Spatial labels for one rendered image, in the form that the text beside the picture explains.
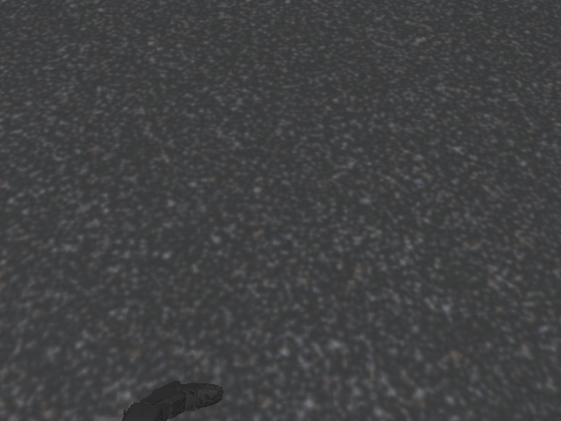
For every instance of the robot left hand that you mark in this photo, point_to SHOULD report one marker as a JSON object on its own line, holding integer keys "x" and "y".
{"x": 172, "y": 399}

